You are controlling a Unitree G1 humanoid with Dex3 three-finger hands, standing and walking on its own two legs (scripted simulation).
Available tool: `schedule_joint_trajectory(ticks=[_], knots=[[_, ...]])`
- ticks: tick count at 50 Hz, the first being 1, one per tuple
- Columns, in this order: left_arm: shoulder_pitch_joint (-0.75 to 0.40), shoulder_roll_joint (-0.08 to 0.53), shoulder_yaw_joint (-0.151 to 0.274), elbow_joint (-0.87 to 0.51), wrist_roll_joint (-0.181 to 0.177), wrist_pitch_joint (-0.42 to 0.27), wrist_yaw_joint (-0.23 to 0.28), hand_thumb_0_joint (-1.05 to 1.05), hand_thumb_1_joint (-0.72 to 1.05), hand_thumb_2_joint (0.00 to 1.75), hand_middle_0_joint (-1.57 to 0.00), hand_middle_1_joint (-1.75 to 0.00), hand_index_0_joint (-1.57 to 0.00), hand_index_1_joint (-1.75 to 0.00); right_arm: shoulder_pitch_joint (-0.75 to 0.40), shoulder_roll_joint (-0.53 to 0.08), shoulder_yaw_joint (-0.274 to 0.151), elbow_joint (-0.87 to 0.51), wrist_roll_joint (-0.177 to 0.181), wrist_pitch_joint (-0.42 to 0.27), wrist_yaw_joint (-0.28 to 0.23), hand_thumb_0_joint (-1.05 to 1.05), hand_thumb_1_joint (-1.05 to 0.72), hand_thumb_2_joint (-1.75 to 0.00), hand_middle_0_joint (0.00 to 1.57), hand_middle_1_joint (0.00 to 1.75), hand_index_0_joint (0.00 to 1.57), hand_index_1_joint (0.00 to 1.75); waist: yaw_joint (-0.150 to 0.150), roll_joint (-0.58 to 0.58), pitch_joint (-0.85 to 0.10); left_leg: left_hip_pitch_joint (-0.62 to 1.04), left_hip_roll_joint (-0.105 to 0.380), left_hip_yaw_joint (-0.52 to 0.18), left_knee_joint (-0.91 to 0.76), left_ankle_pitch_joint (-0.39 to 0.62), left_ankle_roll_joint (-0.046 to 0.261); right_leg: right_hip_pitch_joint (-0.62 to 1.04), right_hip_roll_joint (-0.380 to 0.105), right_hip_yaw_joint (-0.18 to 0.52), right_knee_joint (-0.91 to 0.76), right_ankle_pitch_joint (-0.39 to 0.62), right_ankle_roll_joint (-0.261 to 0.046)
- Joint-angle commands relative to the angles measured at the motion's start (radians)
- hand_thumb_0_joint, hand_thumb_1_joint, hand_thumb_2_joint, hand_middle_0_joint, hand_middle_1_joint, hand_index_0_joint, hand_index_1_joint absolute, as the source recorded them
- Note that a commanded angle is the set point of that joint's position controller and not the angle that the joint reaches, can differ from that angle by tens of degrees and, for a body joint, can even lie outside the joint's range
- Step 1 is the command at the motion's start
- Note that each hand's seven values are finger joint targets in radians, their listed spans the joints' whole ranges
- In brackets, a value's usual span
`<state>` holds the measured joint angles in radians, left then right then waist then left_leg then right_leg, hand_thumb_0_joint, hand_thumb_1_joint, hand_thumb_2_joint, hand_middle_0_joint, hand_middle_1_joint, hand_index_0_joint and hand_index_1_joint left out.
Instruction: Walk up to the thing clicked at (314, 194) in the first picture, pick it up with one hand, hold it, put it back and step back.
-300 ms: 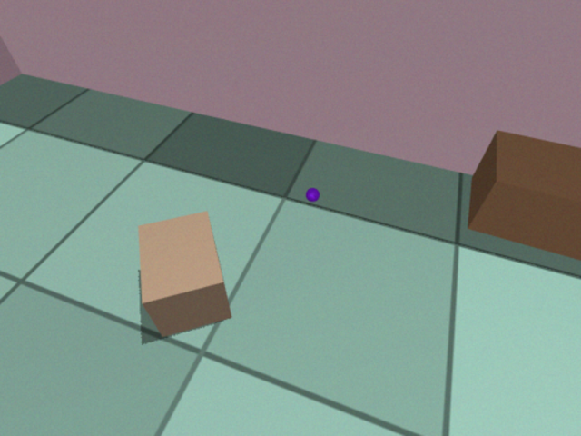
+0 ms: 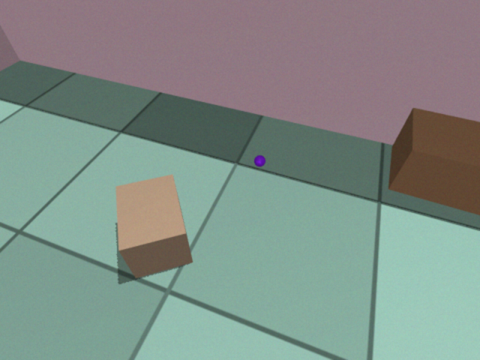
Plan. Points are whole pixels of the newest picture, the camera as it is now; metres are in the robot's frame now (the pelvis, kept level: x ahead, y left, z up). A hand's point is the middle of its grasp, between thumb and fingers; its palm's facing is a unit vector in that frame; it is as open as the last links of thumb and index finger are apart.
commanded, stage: stand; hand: left
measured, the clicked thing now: (259, 161) +1.31 -0.12 -0.75
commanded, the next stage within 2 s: walk up in 0.82 s
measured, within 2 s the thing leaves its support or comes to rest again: neither
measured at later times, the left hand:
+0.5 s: hand out of the picture +0.08 +0.25 -0.16, palm faces -0.01 -0.94 -0.33, open 7.4 cm
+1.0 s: hand out of the picture +0.10 +0.26 -0.15, palm faces -0.09 -0.93 -0.35, open 7.4 cm
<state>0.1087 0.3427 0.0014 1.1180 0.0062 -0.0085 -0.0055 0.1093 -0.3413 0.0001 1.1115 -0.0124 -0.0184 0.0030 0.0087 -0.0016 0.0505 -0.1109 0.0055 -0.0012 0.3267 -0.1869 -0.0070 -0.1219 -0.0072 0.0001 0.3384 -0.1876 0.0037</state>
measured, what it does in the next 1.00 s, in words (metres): lifts its right foot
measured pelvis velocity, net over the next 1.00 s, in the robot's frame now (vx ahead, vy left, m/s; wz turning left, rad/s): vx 0.02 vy -0.02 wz -0.07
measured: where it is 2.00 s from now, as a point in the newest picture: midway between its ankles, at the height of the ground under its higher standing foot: (274, 322)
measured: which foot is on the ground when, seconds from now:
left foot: down 0.00-1.00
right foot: down 0.00-0.86, up 0.88-1.00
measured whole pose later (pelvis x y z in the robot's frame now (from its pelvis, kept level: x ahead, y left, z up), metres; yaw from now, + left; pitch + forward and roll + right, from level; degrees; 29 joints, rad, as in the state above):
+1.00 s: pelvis +0.02 -0.02 -0.01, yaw -4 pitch -1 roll +1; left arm 0.21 0.41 0.07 1.02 0.03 0.01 -0.09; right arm 0.22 -0.38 -0.08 1.00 -0.05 -0.07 0.03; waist -0.01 -0.02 0.03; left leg -0.09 0.03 0.07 0.36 -0.26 0.02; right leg -0.40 -0.05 0.02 0.81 -0.39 -0.02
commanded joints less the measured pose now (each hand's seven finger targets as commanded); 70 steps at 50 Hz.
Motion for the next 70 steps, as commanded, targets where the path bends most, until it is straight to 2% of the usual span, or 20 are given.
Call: schedule_joint_trajectory(ticks=[1,40,41,42,43,44,45,46,49,51,53,55,56,57,58,59,60,63,65,70], knots=[[-0.036,0.209,0.034,-0.063,0.004,-0.025,0.015,0.0,0.9,0.9,-0.2,-0.3,-0.2,-0.3,-0.034,-0.209,-0.037,-0.059,0.003,-0.016,-0.013,0.0,-0.9,-0.9,0.2,0.3,0.2,0.3,-0.008,0.002,-0.079,0.011,0.122,-0.086,-0.038,0.148,0.032,0.022,-0.118,0.09,-0.046,0.164,-0.03],[-0.02,0.216,0.035,-0.059,0.003,-0.025,0.015,0.0,0.9,0.9,-0.2,-0.3,-0.2,-0.3,-0.026,-0.217,-0.035,-0.055,0.004,-0.016,-0.012,0.0,-0.9,-0.9,0.2,0.3,0.2,0.3,-0.005,0.004,-0.074,0.018,0.126,-0.096,-0.051,0.142,0.033,0.031,-0.123,0.085,-0.058,0.144,-0.029],[0.034,0.297,0.104,-0.136,0.029,-0.026,-0.019,0.0,0.9,0.9,-0.2,-0.3,-0.2,-0.3,0.053,-0.327,-0.109,-0.114,-0.02,-0.042,0.001,0.0,-0.9,-0.9,0.2,0.3,0.2,0.3,-0.036,-0.018,-0.172,0.132,0.114,-0.092,0.034,-0.341,0.1,-0.074,-0.054,0.103,0.035,-0.298,-0.06],[-0.025,0.278,0.102,-0.144,0.032,-0.018,-0.033,0.0,0.9,0.9,-0.2,-0.3,-0.2,-0.3,0.111,-0.343,-0.124,-0.088,-0.026,-0.048,0.006,0.0,-0.9,-0.9,0.2,0.3,0.2,0.3,-0.076,0.033,-0.083,0.194,0.158,-0.159,-0.021,-0.535,0.132,-0.316,-0.035,0.073,0.127,-0.424,-0.058],[-0.107,0.243,0.101,-0.183,0.034,-0.014,-0.045,0.0,0.9,0.9,-0.2,-0.3,-0.2,-0.3,0.156,-0.372,-0.147,-0.09,-0.024,-0.051,0.005,0.0,-0.9,-0.9,0.2,0.3,0.2,0.3,-0.123,0.143,0.009,0.208,0.289,-0.309,-0.137,-0.608,0.192,-0.486,-0.001,0.008,0.339,-0.313,-0.039],[-0.133,0.243,0.101,-0.217,0.039,-0.013,-0.049,0.0,0.9,0.9,-0.2,-0.3,-0.2,-0.3,0.163,-0.397,-0.158,-0.114,-0.029,-0.058,0.007,0.0,-0.9,-0.9,0.2,0.3,0.2,0.3,-0.131,0.16,0.091,0.154,0.42,-0.418,-0.205,-0.587,0.26,-0.608,-0.043,0.05,0.491,-0.3,-0.03],[-0.109,0.253,0.104,-0.224,0.036,-0.019,-0.053,0.0,0.9,0.9,-0.2,-0.3,-0.2,-0.3,0.129,-0.391,-0.158,-0.137,-0.029,-0.069,0.007,0.0,-0.9,-0.9,0.2,0.3,0.2,0.3,-0.098,0.104,0.113,0.094,0.443,-0.435,-0.219,-0.557,0.272,-0.611,-0.087,0.109,0.549,-0.268,-0.033],[-0.062,0.273,0.112,-0.22,0.031,-0.023,-0.063,0.0,0.9,0.9,-0.2,-0.3,-0.2,-0.3,0.101,-0.371,-0.155,-0.161,-0.027,-0.075,0.006,0.0,-0.9,-0.9,0.2,0.3,0.2,0.3,-0.063,0.058,0.081,0.067,0.423,-0.404,-0.219,-0.527,0.258,-0.559,-0.113,0.139,0.593,-0.228,-0.032],[0.059,0.26,0.117,-0.216,0.023,-0.02,-0.098,0.0,0.9,0.9,-0.2,-0.3,-0.2,-0.3,-0.005,-0.355,-0.157,-0.222,-0.038,-0.078,0.018,0.0,-0.9,-0.9,0.2,0.3,0.2,0.3,0.001,0.165,0.014,0.042,0.328,-0.172,-0.191,-0.413,0.205,-0.417,-0.121,0.052,0.456,-0.196,-0.014],[0.039,0.249,0.124,-0.227,0.027,-0.021,-0.109,0.0,0.9,0.9,-0.2,-0.3,-0.2,-0.3,0.0,-0.349,-0.156,-0.232,-0.045,-0.076,0.028,0.0,-0.9,-0.9,0.2,0.3,0.2,0.3,-0.009,0.187,0.032,-0.072,0.265,-0.053,-0.158,-0.369,0.173,-0.277,-0.095,-0.009,0.354,-0.156,-0.008],[0.095,0.253,0.131,-0.214,0.026,-0.022,-0.106,0.0,0.9,0.9,-0.2,-0.3,-0.2,-0.3,-0.018,-0.351,-0.156,-0.241,-0.042,-0.069,0.031,0.0,-0.9,-0.9,0.2,0.3,0.2,0.3,0.019,0.17,0.036,-0.159,0.248,-0.01,-0.094,-0.391,0.156,-0.144,-0.074,-0.049,0.307,-0.101,-0.012],[0.246,0.269,0.146,-0.168,0.03,-0.033,-0.089,0.0,0.9,0.9,-0.2,-0.3,-0.2,-0.3,-0.024,-0.32,-0.145,-0.25,-0.04,-0.054,0.032,0.0,-0.9,-0.9,0.2,0.3,0.2,0.3,0.088,0.024,-0.033,-0.228,0.186,0.076,0.171,-0.364,0.132,0.068,-0.021,-0.099,0.215,-0.029,-0.014],[0.362,0.325,0.169,-0.138,0.036,-0.045,-0.071,0.0,0.9,0.9,-0.2,-0.3,-0.2,-0.3,0.016,-0.266,-0.123,-0.253,-0.042,-0.047,0.031,0.0,-0.9,-0.9,0.2,0.3,0.2,0.3,0.13,-0.163,-0.086,-0.366,0.117,0.135,0.447,-0.35,0.111,0.258,0.0,-0.053,0.199,-0.134,-0.029],[0.446,0.423,0.197,-0.154,0.041,-0.052,-0.049,0.0,0.9,0.9,-0.2,-0.3,-0.2,-0.3,0.007,-0.179,-0.09,-0.296,-0.027,-0.048,0.036,0.0,-0.9,-0.9,0.2,0.3,0.2,0.3,0.18,-0.436,-0.057,-0.608,-0.013,0.147,0.769,-0.453,0.064,0.286,-0.196,0.357,-0.036,-0.507,-0.109],[0.362,0.459,0.184,-0.199,0.028,-0.055,-0.05,0.0,0.9,0.9,-0.2,-0.3,-0.2,-0.3,0.0,-0.252,-0.104,-0.306,-0.015,-0.042,0.035,0.0,-0.9,-0.9,0.2,0.3,0.2,0.3,0.125,-0.304,-0.02,-0.584,0.009,0.0,0.841,-0.397,0.038,0.091,-0.382,0.748,-0.233,-0.706,-0.231],[0.248,0.456,0.176,-0.244,0.011,-0.056,-0.049,0.0,0.9,0.9,-0.2,-0.3,-0.2,-0.3,-0.003,-0.316,-0.121,-0.289,-0.011,-0.041,0.033,0.0,-0.9,-0.9,0.2,0.3,0.2,0.3,0.074,-0.166,0.069,-0.568,0.081,-0.057,0.864,-0.324,0.03,-0.021,-0.402,0.749,-0.248,-0.767,-0.27],[0.189,0.423,0.167,-0.26,0.004,-0.058,-0.046,0.0,0.9,0.9,-0.2,-0.3,-0.2,-0.3,0.041,-0.332,-0.126,-0.259,-0.003,-0.042,0.039,0.0,-0.9,-0.9,0.2,0.3,0.2,0.3,0.037,-0.11,0.082,-0.559,0.115,-0.058,0.85,-0.253,0.033,-0.031,-0.353,0.63,-0.211,-0.665,-0.256],[0.179,0.352,0.143,-0.271,0.002,-0.07,-0.039,0.0,0.9,0.9,-0.2,-0.3,-0.2,-0.3,0.16,-0.301,-0.121,-0.215,-0.003,-0.041,0.051,0.0,-0.9,-0.9,0.2,0.3,0.2,0.3,-0.003,-0.14,0.043,-0.431,0.134,-0.049,0.707,-0.159,0.036,-0.084,-0.238,0.371,-0.151,-0.397,-0.2],[0.18,0.345,0.14,-0.288,0.004,-0.077,-0.04,0.0,0.9,0.9,-0.2,-0.3,-0.2,-0.3,0.162,-0.288,-0.123,-0.232,-0.011,-0.039,0.065,0.0,-0.9,-0.9,0.2,0.3,0.2,0.3,0.002,-0.146,0.045,-0.391,0.122,-0.016,0.583,-0.147,0.017,-0.116,-0.212,0.286,-0.139,-0.326,-0.207],[0.209,0.357,0.141,-0.328,0.011,-0.089,-0.043,0.0,0.9,0.9,-0.2,-0.3,-0.2,-0.3,0.049,-0.27,-0.128,-0.307,-0.019,-0.052,0.076,0.0,-0.9,-0.9,0.2,0.3,0.2,0.3,0.036,-0.097,0.039,-0.355,0.104,0.025,0.362,-0.066,0.008,-0.101,-0.217,0.237,-0.11,-0.267,-0.207]])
